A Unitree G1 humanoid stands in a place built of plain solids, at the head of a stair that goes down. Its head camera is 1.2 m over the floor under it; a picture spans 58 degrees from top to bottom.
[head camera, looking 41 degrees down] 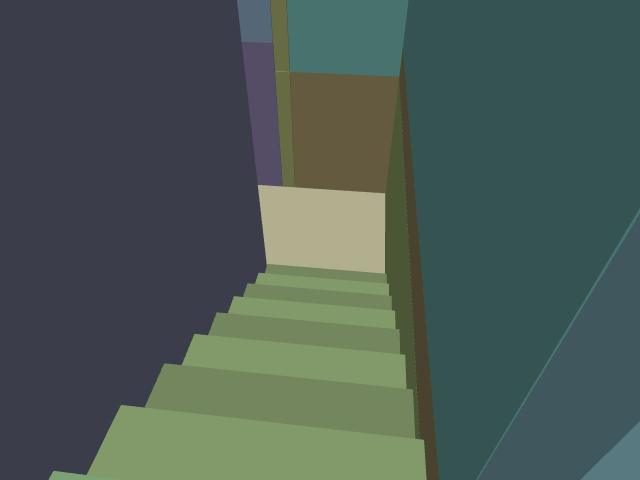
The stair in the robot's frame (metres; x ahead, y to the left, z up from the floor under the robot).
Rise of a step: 0.17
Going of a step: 0.27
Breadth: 1.00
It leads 7 degrees to the right of straight ahead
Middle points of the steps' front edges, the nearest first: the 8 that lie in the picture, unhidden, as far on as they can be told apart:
0.67 0.17 -0.16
0.94 0.14 -0.33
1.22 0.11 -0.50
1.49 0.07 -0.67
1.76 0.04 -0.84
2.03 0.01 -1.01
2.30 -0.02 -1.18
2.57 -0.05 -1.35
